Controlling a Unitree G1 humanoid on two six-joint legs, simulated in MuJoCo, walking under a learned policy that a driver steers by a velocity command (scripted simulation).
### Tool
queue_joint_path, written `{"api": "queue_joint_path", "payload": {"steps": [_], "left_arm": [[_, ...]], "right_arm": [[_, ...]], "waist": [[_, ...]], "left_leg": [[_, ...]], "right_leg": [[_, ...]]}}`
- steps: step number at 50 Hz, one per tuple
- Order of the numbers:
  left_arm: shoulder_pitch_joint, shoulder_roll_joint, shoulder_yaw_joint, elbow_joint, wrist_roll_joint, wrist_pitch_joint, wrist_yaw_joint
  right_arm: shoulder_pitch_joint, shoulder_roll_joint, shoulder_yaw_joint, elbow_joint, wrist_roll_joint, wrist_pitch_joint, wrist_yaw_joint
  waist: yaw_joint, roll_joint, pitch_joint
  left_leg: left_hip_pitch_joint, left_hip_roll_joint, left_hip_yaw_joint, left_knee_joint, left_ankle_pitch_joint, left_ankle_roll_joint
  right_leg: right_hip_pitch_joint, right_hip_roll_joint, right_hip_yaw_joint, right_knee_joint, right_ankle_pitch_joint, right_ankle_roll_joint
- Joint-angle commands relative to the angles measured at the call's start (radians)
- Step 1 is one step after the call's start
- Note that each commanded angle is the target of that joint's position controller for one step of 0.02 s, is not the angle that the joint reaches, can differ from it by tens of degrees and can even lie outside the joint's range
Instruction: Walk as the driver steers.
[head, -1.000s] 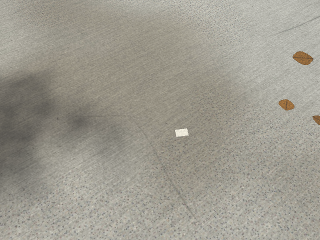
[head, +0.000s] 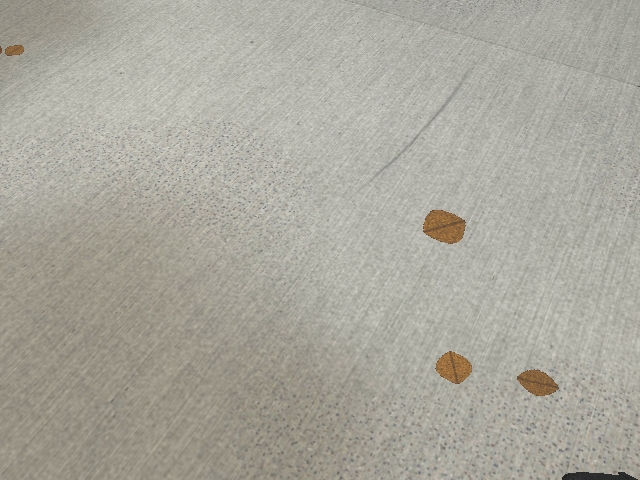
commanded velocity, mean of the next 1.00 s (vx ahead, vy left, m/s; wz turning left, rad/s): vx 0.50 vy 0.00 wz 0.20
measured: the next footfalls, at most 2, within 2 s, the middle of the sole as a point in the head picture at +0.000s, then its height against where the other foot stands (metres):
right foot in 0.44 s outside the picture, level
left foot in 0.98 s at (270, 399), level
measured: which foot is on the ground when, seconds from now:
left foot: down 0.00-0.46, up 0.48-0.96, down 0.98-1.00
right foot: up 0.00-0.42, down 0.44-1.00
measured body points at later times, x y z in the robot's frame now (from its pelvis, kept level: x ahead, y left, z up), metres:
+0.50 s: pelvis +0.27 -0.04 +0.00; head +0.31 -0.04 +0.45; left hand +0.51 +0.19 -0.07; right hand +0.26 -0.32 -0.13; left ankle +0.10 +0.10 -0.68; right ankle +0.37 -0.14 -0.73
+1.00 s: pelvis +0.53 +0.02 -0.01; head +0.56 +0.05 +0.44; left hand +0.47 +0.31 -0.14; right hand +0.80 -0.16 -0.09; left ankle +0.62 +0.14 -0.73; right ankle +0.38 -0.14 -0.71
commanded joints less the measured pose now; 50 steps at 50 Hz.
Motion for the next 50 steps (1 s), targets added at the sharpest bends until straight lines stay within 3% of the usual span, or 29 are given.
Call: {"api": "queue_joint_path", "payload": {"steps": [1,2,3,6,10,14,17,19,20,21,22,23,24,25,26,27,28,30,33,36,39,42,44,47,48,49,50], "left_arm": [[-0.074,0.131,0.019,-0.113,-0.008,-0.032,-0.002],[-0.118,0.119,0.019,-0.126,0.008,-0.035,-0.005],[-0.115,0.107,0.023,-0.124,0.014,-0.034,-0.006],[-0.082,0.06,0.014,-0.112,0.013,-0.025,-0.009],[-0.199,0.027,-0.001,-0.14,0.02,-0.032,-0.01],[-0.326,0.015,-0.007,-0.166,0.01,-0.044,-0.025],[-0.392,0.024,-0.004,-0.194,0.002,-0.051,-0.04],[-0.398,0.04,0.002,-0.204,0.004,-0.057,-0.048],[-0.365,0.054,0.009,-0.199,0.006,-0.06,-0.048],[-0.278,0.078,0.024,-0.176,0.011,-0.063,-0.044],[-0.129,0.128,0.048,-0.136,0.018,-0.064,-0.034],[0.062,0.21,0.069,-0.111,0.033,-0.059,-0.02],[0.082,0.245,0.074,-0.094,0.032,-0.049,-0.025],[0.077,0.146,0.051,-0.1,0.024,-0.046,-0.023],[0.017,0.115,0.039,-0.096,0.019,-0.047,-0.02],[-0.049,0.097,0.031,-0.096,0.023,-0.049,-0.021],[-0.098,0.07,0.025,-0.093,0.027,-0.054,-0.024],[-0.143,0.048,0.024,-0.079,0.034,-0.07,-0.026],[-0.153,0.068,0.036,-0.046,0.034,-0.085,-0.021],[-0.138,0.09,0.044,-0.018,0.037,-0.079,-0.009],[-0.117,0.116,0.051,0.001,0.031,-0.069,0.001],[-0.067,0.14,0.06,0.031,0.017,-0.052,0.005],[-0.053,0.155,0.067,0.047,0.005,-0.036,0.006],[-0.059,0.19,0.075,0.056,-0.008,-0.016,0.012],[-0.065,0.189,0.07,0.065,-0.01,-0.01,0.012],[-0.053,0.159,0.054,0.072,-0.003,-0.012,0.013],[0.03,0.04,0.012,0.037,0.031,-0.028,-0.001]], "right_arm": [[0.22,-0.143,-0.048,0.002,0.008,0.013,-0.006],[0.179,-0.121,-0.038,0.003,0.001,0.018,-0.005],[0.156,-0.103,-0.029,0.002,-0.006,0.016,-0.006],[0.152,-0.111,-0.03,0.017,0.002,0.01,-0.006],[0.183,-0.153,-0.04,0.05,0.01,0.018,-0.016],[0.253,-0.171,-0.041,0.093,0.022,0.031,-0.02],[0.294,-0.177,-0.042,0.122,0.026,0.046,-0.022],[0.303,-0.186,-0.046,0.135,0.028,0.058,-0.027],[0.296,-0.195,-0.049,0.138,0.028,0.064,-0.03],[0.273,-0.203,-0.05,0.136,0.03,0.068,-0.032],[0.265,-0.183,-0.041,0.128,0.024,0.068,-0.033],[0.258,-0.117,-0.015,0.093,-0.005,0.062,-0.033],[0.404,-0.022,0.011,0.092,0.014,0.045,-0.028],[0.337,-0.138,-0.017,0.107,0.037,0.037,-0.027],[0.245,-0.172,-0.032,0.078,0.049,0.035,-0.025],[0.203,-0.157,-0.031,0.071,0.042,0.037,-0.029],[0.188,-0.145,-0.036,0.07,0.03,0.045,-0.031],[0.23,-0.104,-0.036,0.083,0.035,0.07,-0.03],[0.195,-0.074,-0.036,0.064,0.029,0.094,-0.033],[0.13,-0.063,-0.033,0.039,0.025,0.092,-0.023],[0.028,-0.045,-0.023,0.008,0.023,0.084,-0.001],[-0.064,-0.042,-0.018,-0.038,0.024,0.084,0.015],[-0.096,-0.053,-0.022,-0.065,0.024,0.086,0.025],[-0.031,-0.09,-0.044,-0.075,0.017,0.093,0.03],[0.094,-0.118,-0.065,-0.045,0.017,0.093,0.025],[0.262,-0.174,-0.096,0.006,0.022,0.095,0.009],[0.348,-0.3,-0.12,0.028,0.015,0.094,-0.01]], "waist": [[-0.122,0.111,-0.084],[-0.101,0.083,-0.011],[-0.074,0.102,0.005],[-0.046,0.134,-0.003],[-0.074,0.099,0.014],[-0.124,0.096,0.036],[-0.136,0.1,0.057],[-0.119,0.106,0.058],[-0.092,0.113,0.042],[-0.034,0.113,-0.006],[0.036,0.096,-0.111],[0.104,-0.029,-0.283],[0.035,-0.292,-0.407],[0.078,-0.162,-0.329],[0.07,-0.116,-0.184],[0.037,-0.057,-0.112],[0.008,-0.054,-0.056],[-0.038,-0.082,-0.031],[-0.056,-0.048,0.016],[-0.043,-0.029,0.035],[-0.005,-0.013,0.063],[0.029,-0.002,0.093],[0.029,-0.01,0.099],[-0.035,-0.051,0.022],[-0.114,-0.04,-0.045],[-0.195,-0.003,-0.127],[-0.15,0.241,-0.242]], "left_leg": [[0.543,0.358,-0.556,-0.268,-0.293,0.196],[0.431,0.316,-0.469,-0.3,-0.198,0.191],[0.363,0.285,-0.409,-0.322,-0.111,0.18],[0.293,0.246,-0.293,-0.369,0.061,0.192],[0.299,0.227,-0.181,-0.398,0.199,0.186],[0.317,0.215,-0.121,-0.387,0.199,0.16],[0.4,0.256,-0.14,-0.353,0.211,0.15],[0.449,0.281,-0.162,-0.308,0.27,0.134],[0.457,0.281,-0.169,-0.266,0.348,0.124],[0.441,0.255,-0.151,-0.172,0.484,0.107],[0.361,0.202,-0.117,0.0,0.513,0.078],[0.146,0.126,-0.073,0.321,0.209,0.037],[-0.197,-0.009,-0.071,0.619,-0.421,-0.013],[-0.29,0.04,-0.16,0.721,-0.415,-0.012],[-0.334,0.078,-0.139,0.728,-0.32,-0.009],[-0.3,0.117,-0.118,0.695,-0.238,-0.016],[-0.268,0.141,-0.116,0.653,-0.185,-0.022],[-0.179,0.168,-0.117,0.622,-0.127,-0.033],[-0.221,0.176,-0.124,0.567,-0.052,-0.05],[-0.257,0.173,-0.118,0.416,0.094,-0.055],[-0.226,0.161,-0.057,0.247,0.206,-0.042],[-0.248,0.152,-0.018,0.149,0.19,-0.018],[-0.257,0.138,0.008,0.111,0.123,0.006],[-0.078,0.049,0.082,0.093,-0.033,0.064],[0.102,0.006,0.092,0.037,-0.013,0.094],[0.386,0.002,0.048,-0.006,0.057,0.127],[0.782,0.286,-0.394,-0.012,0.043,0.262]], "right_leg": [[-0.557,-0.1,-0.023,0.343,0.054,0.006],[-0.546,-0.13,-0.048,0.276,0.11,0.008],[-0.498,-0.162,-0.052,0.223,0.155,0.011],[-0.438,-0.18,-0.088,0.129,0.206,0.032],[-0.448,-0.187,-0.113,-0.109,0.394,0.057],[-0.378,-0.15,-0.145,-0.309,0.551,0.058],[-0.388,-0.136,-0.142,-0.378,0.521,0.035],[-0.359,-0.126,-0.139,-0.418,0.451,0.01],[-0.299,-0.111,-0.146,-0.438,0.419,-0.003],[-0.163,-0.086,-0.168,-0.475,0.419,-0.024],[0.076,-0.106,-0.156,-0.466,0.45,-0.055],[0.393,-0.317,0.06,-0.421,0.496,-0.12],[0.651,-0.515,0.472,-0.524,0.28,-0.252],[0.576,-0.482,0.485,-0.588,0.135,-0.216],[0.448,-0.452,0.334,-0.615,0.155,-0.179],[0.316,-0.412,0.232,-0.648,0.238,-0.162],[0.218,-0.377,0.15,-0.686,0.306,-0.156],[0.109,-0.345,0.038,-0.751,0.382,-0.152],[0.069,-0.349,-0.079,-0.796,0.5,-0.16],[0.101,-0.332,-0.183,-0.808,0.553,-0.149],[0.122,-0.324,-0.269,-0.815,0.562,-0.13],[0.213,-0.354,-0.306,-0.796,0.577,-0.12],[0.286,-0.375,-0.325,-0.753,0.647,-0.105],[0.322,-0.379,-0.357,-0.561,1.075,-0.077],[0.284,-0.356,-0.372,-0.404,1.139,-0.061],[0.13,-0.316,-0.386,-0.191,1.02,-0.031],[-0.292,-0.189,-0.38,0.21,0.317,0.028]]}}
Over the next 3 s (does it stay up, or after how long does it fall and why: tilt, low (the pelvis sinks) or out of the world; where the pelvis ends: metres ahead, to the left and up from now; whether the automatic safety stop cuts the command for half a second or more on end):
stays up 1.58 -0.17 0.01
